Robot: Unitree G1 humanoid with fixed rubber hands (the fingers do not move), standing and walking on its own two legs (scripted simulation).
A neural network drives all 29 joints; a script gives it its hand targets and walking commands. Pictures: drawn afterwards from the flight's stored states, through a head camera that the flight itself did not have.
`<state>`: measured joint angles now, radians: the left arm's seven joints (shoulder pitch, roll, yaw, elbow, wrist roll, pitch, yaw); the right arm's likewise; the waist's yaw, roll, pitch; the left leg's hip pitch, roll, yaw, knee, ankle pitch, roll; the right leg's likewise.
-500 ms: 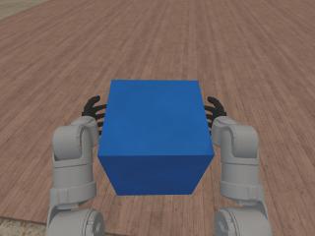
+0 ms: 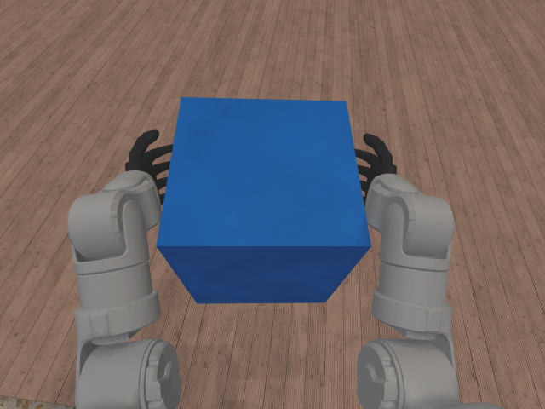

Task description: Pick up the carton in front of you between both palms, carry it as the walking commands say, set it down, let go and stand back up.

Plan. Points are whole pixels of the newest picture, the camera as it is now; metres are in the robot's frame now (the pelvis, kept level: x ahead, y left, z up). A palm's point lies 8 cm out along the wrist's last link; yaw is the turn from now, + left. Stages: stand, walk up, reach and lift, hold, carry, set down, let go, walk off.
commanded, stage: carry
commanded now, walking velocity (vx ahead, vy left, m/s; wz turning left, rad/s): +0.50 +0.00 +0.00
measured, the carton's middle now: (263, 214) +0.38 +0.00 +0.07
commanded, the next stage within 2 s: none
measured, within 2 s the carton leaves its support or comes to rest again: neither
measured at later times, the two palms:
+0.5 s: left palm (145, 20) +0.66 +0.18 +0.21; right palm (326, 17) +0.69 -0.12 +0.21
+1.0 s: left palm out of the picture +1.00 +0.17 +0.17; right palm out of the picture +0.98 -0.13 +0.18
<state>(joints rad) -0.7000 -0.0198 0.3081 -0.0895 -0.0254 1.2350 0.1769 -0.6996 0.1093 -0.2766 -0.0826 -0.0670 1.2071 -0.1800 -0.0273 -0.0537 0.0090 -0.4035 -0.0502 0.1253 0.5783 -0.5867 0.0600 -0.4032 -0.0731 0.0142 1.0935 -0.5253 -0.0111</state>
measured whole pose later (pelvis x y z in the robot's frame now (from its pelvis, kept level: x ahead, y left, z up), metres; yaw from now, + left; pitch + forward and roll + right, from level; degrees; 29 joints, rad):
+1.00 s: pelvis +0.63 +0.04 +0.07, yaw -2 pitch +5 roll -2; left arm -0.59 -0.12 0.30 -0.07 0.08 1.17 0.15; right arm -0.60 0.10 -0.30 -0.02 -0.02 1.13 -0.17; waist -0.05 0.00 0.01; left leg -0.19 -0.03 0.14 0.30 -0.21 0.11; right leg -0.69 -0.07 -0.06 0.90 -0.20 0.01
